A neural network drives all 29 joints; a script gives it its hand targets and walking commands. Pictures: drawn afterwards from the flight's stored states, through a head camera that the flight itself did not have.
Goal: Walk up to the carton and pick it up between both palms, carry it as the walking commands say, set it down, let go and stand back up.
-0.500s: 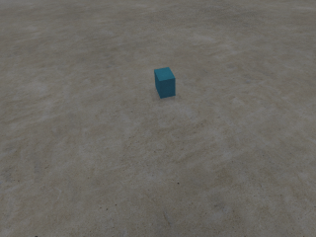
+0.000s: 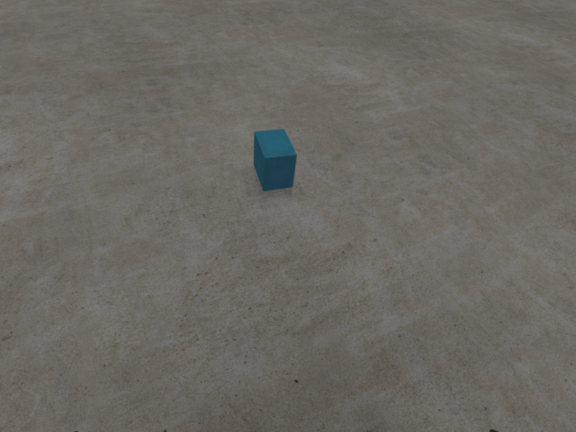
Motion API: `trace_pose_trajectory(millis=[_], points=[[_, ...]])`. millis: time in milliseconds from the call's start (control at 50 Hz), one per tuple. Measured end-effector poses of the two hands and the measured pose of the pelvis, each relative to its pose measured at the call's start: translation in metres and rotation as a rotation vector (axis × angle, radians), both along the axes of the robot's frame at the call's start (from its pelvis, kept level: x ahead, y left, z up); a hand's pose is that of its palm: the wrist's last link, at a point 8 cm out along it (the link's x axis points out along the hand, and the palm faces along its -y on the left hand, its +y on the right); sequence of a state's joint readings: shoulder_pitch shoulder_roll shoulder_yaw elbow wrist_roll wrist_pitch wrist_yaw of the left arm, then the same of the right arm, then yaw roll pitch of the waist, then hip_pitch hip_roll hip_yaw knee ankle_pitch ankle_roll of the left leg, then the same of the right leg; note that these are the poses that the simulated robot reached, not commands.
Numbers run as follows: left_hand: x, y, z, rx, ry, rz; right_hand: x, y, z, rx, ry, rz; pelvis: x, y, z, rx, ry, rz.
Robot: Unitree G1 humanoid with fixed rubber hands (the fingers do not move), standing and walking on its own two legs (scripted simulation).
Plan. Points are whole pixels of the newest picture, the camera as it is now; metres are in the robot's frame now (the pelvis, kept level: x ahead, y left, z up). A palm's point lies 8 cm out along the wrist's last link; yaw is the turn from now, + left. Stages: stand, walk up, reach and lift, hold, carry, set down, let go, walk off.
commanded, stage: walk up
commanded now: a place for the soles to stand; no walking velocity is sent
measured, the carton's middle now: (273, 159) +1.50 -0.01 -0.65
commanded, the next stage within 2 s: none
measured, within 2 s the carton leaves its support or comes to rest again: neither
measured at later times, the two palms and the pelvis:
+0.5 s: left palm (111, 297) +0.34 +0.27 -0.03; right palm (471, 310) +0.36 -0.34 -0.08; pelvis +0.24 -0.05 +0.01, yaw -2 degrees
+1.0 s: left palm (182, 178) +0.66 +0.22 -0.06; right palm (467, 231) +0.54 -0.40 -0.07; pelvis +0.50 -0.08 -0.01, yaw -2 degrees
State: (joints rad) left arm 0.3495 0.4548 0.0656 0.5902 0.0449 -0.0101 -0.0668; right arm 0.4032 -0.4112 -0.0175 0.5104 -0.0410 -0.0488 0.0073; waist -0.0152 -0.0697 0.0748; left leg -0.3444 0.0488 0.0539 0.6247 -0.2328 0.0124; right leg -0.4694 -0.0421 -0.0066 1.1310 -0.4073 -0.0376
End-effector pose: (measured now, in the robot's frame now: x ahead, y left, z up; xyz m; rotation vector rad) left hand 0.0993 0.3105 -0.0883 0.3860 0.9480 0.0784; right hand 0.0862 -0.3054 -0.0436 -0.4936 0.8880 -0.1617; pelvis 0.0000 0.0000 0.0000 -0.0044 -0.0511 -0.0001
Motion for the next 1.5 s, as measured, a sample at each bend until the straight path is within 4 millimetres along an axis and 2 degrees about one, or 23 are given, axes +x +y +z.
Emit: trace_pose_trajectory(millis=[80,140,200,260,320,420,480,580,660,720,860,920,1000,1060,1120,1200,1280,1340,1400,1500], points=[[0.072,-0.023,0.018,-0.024,-0.046,-0.092,-0.006,-0.01,0.0,0.015,0.074,-0.069,0.035,-0.004,0.011,-0.001,0.009,-0.012],[0.123,-0.038,0.03,-0.016,-0.073,-0.14,0.0,-0.021,-0.006,0.039,0.118,-0.11,0.064,-0.012,0.014,0.002,0.016,-0.028],[0.173,-0.054,0.039,0.013,-0.102,-0.17,0.016,-0.035,-0.019,0.071,0.151,-0.143,0.097,-0.025,0.011,0.009,0.022,-0.042],[0.217,-0.064,0.043,0.065,-0.172,-0.174,0.043,-0.052,-0.041,0.093,0.178,-0.153,0.132,-0.041,-0.003,0.013,0.025,-0.045],[0.237,-0.067,0.05,0.111,-0.191,-0.14,0.089,-0.057,-0.052,0.115,0.175,-0.145,0.159,-0.048,-0.004,0.011,0.017,-0.056],[0.242,-0.056,0.06,0.154,-0.115,-0.069,0.189,-0.05,-0.046,0.164,0.084,-0.044,0.206,-0.05,0.006,0.004,0.018,-0.046],[0.242,-0.044,0.058,0.164,-0.064,-0.016,0.251,-0.04,-0.038,0.179,0.037,0.028,0.234,-0.05,0.008,0.002,0.023,-0.039],[0.246,-0.023,0.038,0.153,0.051,0.068,0.348,-0.022,-0.025,0.162,-0.033,0.106,0.287,-0.043,0.005,-0.005,0.022,-0.026],[0.266,-0.01,0.01,0.124,0.143,0.098,0.414,-0.015,-0.018,0.1,-0.117,0.135,0.334,-0.031,-0.01,0.002,0.023,-0.034],[0.304,-0.017,-0.002,0.089,0.163,0.076,0.431,-0.021,-0.01,0.064,-0.132,0.081,0.362,-0.031,-0.009,0.003,0.007,-0.032],[0.439,-0.061,0.01,-0.007,0.022,-0.058,0.432,-0.055,0.002,0.026,-0.017,-0.031,0.426,-0.046,0.007,0.013,-0.002,-0.04],[0.495,-0.078,0.02,0.004,-0.028,-0.119,0.437,-0.075,-0.004,0.027,0.028,-0.066,0.455,-0.058,0.006,0.009,0.001,-0.044],[0.556,-0.087,0.027,0.075,-0.138,-0.138,0.459,-0.099,-0.031,0.036,0.092,-0.081,0.497,-0.078,-0.011,0.0,0.001,-0.031],[0.575,-0.086,0.034,0.117,-0.151,-0.092,0.493,-0.099,-0.042,0.061,0.123,-0.075,0.524,-0.082,-0.011,-0.007,-0.002,-0.021],[0.579,-0.078,0.041,0.144,-0.104,-0.049,0.544,-0.087,-0.04,0.1,0.089,-0.018,0.549,-0.08,-0.004,-0.018,-0.007,-0.013],[0.586,-0.057,0.045,0.176,-0.042,0.003,0.617,-0.067,-0.03,0.136,0.038,0.073,0.588,-0.075,0.001,-0.017,0.001,-0.007],[0.6,-0.033,0.035,0.174,0.022,0.063,0.688,-0.049,-0.022,0.121,-0.006,0.123,0.631,-0.063,-0.001,-0.011,0.007,0.004],[0.618,-0.017,0.017,0.162,0.076,0.079,0.736,-0.039,-0.021,0.081,-0.057,0.139,0.666,-0.048,-0.012,-0.001,0.009,0.001],[0.649,-0.015,0.005,0.135,0.119,0.075,0.76,-0.036,-0.015,0.051,-0.081,0.103,0.694,-0.042,-0.012,-0.011,-0.001,0.003],[0.731,-0.042,0.007,0.04,0.049,0.014,0.763,-0.048,0.002,0.006,0.002,0.032,0.742,-0.047,0.004,-0.011,-0.007,0.005]])
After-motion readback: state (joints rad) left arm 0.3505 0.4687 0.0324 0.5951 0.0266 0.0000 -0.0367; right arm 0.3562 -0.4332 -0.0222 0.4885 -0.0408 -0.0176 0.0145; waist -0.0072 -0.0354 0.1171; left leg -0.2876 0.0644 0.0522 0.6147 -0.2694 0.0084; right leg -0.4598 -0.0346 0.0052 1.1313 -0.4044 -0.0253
